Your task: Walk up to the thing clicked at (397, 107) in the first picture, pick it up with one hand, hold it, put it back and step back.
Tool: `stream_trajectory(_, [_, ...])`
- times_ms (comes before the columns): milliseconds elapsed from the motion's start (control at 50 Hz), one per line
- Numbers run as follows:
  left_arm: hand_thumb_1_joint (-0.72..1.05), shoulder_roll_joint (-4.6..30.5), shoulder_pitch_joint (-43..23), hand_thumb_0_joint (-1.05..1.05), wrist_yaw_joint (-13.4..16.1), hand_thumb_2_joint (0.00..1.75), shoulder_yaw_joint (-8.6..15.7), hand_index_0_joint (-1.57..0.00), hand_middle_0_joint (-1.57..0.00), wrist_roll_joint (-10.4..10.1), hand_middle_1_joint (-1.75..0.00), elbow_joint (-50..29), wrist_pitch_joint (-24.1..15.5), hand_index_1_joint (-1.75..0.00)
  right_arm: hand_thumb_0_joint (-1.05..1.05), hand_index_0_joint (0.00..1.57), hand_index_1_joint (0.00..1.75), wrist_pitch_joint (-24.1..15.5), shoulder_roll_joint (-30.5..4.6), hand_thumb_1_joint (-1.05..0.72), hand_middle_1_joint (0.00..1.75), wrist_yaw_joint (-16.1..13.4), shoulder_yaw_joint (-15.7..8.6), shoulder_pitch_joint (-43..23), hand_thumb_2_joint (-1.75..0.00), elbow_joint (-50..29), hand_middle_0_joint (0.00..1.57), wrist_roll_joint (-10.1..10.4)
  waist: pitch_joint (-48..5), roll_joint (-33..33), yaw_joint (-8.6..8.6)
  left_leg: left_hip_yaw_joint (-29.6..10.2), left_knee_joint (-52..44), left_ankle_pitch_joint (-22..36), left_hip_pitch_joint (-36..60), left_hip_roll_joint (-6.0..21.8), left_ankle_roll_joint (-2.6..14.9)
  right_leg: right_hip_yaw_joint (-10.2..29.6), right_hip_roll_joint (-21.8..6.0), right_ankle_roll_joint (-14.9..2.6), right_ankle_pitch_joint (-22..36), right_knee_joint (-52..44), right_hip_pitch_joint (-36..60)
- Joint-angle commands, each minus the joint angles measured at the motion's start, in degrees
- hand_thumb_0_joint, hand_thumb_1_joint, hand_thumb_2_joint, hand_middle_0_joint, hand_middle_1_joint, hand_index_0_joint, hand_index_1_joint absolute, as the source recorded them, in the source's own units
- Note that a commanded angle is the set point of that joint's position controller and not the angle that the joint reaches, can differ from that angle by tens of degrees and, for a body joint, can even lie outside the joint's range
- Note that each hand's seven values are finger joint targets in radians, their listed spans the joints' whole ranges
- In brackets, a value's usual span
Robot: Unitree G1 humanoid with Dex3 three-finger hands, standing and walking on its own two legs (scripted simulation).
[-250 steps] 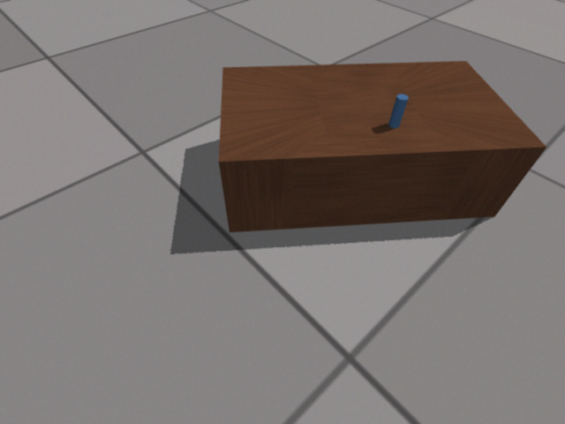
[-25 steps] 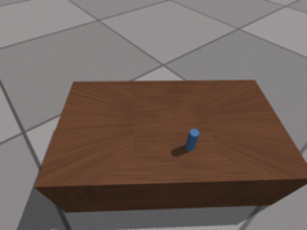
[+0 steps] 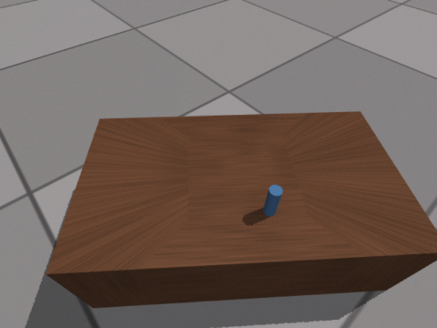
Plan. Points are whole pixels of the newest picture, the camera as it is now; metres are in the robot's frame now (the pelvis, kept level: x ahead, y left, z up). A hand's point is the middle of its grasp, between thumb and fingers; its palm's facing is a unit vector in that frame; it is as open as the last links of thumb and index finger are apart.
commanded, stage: walk up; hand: right
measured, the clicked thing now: (272, 201) +0.55 -0.18 -0.29
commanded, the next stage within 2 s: stand in 0.04 s
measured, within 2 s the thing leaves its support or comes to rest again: neither
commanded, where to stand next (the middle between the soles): +0.05 +0.01 m, yaw +3 degrees
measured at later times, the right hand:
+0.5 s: hand out of the picture +0.08 -0.25 -0.15, palm faces -0.03 +0.94 -0.33, open 7.4 cm
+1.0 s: hand out of the picture +0.04 -0.26 -0.16, palm faces -0.06 +0.94 -0.32, open 7.4 cm
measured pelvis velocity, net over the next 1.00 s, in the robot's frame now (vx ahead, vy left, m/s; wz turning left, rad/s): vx -0.03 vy -0.01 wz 0.05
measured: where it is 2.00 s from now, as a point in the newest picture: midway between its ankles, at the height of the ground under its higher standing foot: outside the picture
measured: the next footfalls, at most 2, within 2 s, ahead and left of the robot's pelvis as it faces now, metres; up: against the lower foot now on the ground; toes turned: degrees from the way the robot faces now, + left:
none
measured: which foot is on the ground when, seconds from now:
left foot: down 0.00-1.00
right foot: down 0.00-1.00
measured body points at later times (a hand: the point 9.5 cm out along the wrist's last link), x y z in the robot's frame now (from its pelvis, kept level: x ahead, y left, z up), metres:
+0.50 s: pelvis -0.02 -0.01 +0.01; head -0.02 -0.01 +0.46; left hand +0.06 +0.29 -0.12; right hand +0.08 -0.30 -0.13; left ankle -0.04 +0.11 -0.74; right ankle +0.00 -0.13 -0.74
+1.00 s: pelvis -0.03 -0.01 +0.01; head -0.02 -0.01 +0.45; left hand +0.02 +0.29 -0.13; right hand +0.05 -0.30 -0.13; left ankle -0.04 +0.11 -0.74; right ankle +0.00 -0.13 -0.74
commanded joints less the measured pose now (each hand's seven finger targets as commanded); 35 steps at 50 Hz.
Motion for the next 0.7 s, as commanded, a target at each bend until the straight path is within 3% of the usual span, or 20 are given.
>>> stream_trajectory(0, [0.9, 12.23, -3.16, 0.0, 1.1, 0.9, 2.55, -0.2, -0.2, 0.18, -0.3, -4.15, -1.08, -0.3, 0.0, 0.2, 0.3, -1.04, -12.41, -0.9, 0.3, -0.89, -2.32, -2.49, -0.9, -3.96, 0.2, 0.31, -5.32, -1.03, -0.19, -4.36, -2.47, 12.39, 2.34, 6.45, 1.99, 3.64, -5.53, -2.46, 19.07, -2.28, -0.17])
stream_trajectory(20, [0.9, 12.3, -3.9, 0.0, 1.19, 0.9, 2.34, -0.2, -0.2, -0.3, -0.3, -3.86, -1.02, -0.3, 0.0, 0.2, 0.3, -0.96, -11.61, -0.9, 0.3, -1.08, -1.65, -3.9, -0.9, -4.29, 0.2, 0.63, -5.34, -0.88, -0.75, -6.91, -3.43, 19.3, 2.05, 7.64, 1.43, 3.86, -6.49, -2.09, 24.07, -3.09, 0.71])
stream_trajectory(40, [0.9, 11.9, -3.35, 0.0, 1.14, 0.9, 2.37, -0.2, -0.2, -0.46, -0.3, -3.93, -0.92, -0.3, 0.0, 0.2, 0.3, -1.03, -11.96, -0.9, 0.3, -1.14, -1.66, -3.61, -0.9, -4.18, 0.2, 0.69, -6.08, -0.53, -0.53, -6.35, -3.19, 21.78, 2.81, 7.58, 1.09, 3.51, -6.51, -1.88, 25.7, -3.06, 1.58])
stream_trajectory(160, [0.9, 11.75, -3.23, 0.0, 1.13, 0.9, 2.52, -0.2, -0.2, -0.26, -0.3, -3.68, -0.56, -0.3, 0.0, 0.2, 0.3, -0.99, -11.83, -0.9, 0.3, -1.35, -1.38, -3.23, -0.9, -3.66, 0.2, 0.53, -8.26, 0.52, -0.61, -6.34, -4.05, 22.56, 4.34, 7.77, 0.74, 3.1, -6.73, -1.9, 24.23, -4.2, 3.83])
stream_trajectory(220, [0.9, 11.5, -2.97, 0.0, 1.0, 0.9, 2.31, -0.2, -0.2, -0.09, -0.3, -3.49, -0.48, -0.3, 0.0, 0.2, 0.3, -1.03, -11.81, -0.9, 0.3, -1.29, -1.12, -3.99, -0.9, -3.52, 0.2, 0.54, -7.11, 0.81, -0.36, -6.37, -5.07, 18.92, 2.96, 7.43, 0.67, 3.29, -6.65, -1.55, 21.82, -5.72, 3.85])
stream_trajectory(260, [0.9, 11.62, -3.05, 0.0, 1.03, 0.9, 2.39, -0.2, -0.2, 0.02, -0.3, -3.43, -0.54, -0.3, 0.0, 0.2, 0.3, -1.07, -12.15, -0.9, 0.3, -1.29, -1.18, -4.13, -0.9, -3.58, 0.2, 0.48, -7.45, 0.89, -0.35, -6.5, -5.1, 19.46, 3.33, 7.7, 0.77, 2.87, -6.74, -1.56, 21.82, -5.62, 3.82])
stream_trajectory(420, [0.9, 12.22, -3.56, 0.0, 0.81, 0.9, 2.39, -0.2, -0.2, -0.02, -0.3, -3.05, -0.7, -0.3, 0.0, 0.2, 0.3, -1.21, -11.46, -0.9, 0.3, -1.0, -0.88, -4.1, -0.9, -3.33, 0.2, 0.29, -4.03, -0.31, -0.35, -7.8, -7.81, 7.7, 0.53, 7.2, 0.8, 3.79, -7.04, -1.3, 12.65, -9.17, 1.77])
stream_trajectory(540, [0.9, 12.11, -2.52, 0.0, 0.58, 0.9, 2.34, -0.2, -0.2, 0.06, -0.3, -2.86, -0.93, -0.3, 0.0, 0.2, 0.3, -1.6, -11.44, -0.9, 0.3, -0.81, -0.98, -3.5, -0.9, -3.09, 0.2, 0.22, -4.26, -0.47, -0.06, -8.54, -8.04, 7.44, 0.65, 7.53, 0.97, 3.79, -7.18, -1.47, 11.71, -9.5, 1.43])
stream_trajectory(680, [0.9, 12.23, -2.16, 0.0, 0.52, 0.9, 2.41, -0.2, -0.2, 0.07, -0.3, -2.74, -0.84, -0.3, 0.0, 0.2, 0.3, -1.49, -11.83, -0.9, 0.3, -0.73, -1.07, -2.21, -0.9, -2.83, 0.2, -0.06, -2.69, 0.0, -0.09, -9.18, -8.58, 2.79, -1.3, 7.36, 1.13, 3.89, -6.96, -1.46, 6.25, -10.02, 0.08])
